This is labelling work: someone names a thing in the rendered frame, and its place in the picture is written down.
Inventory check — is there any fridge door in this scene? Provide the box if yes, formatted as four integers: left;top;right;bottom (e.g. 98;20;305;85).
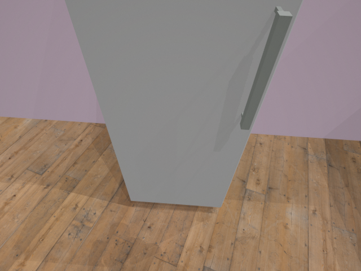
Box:
65;0;302;208

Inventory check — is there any handle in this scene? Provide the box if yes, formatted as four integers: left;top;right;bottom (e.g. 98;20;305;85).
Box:
240;6;293;130

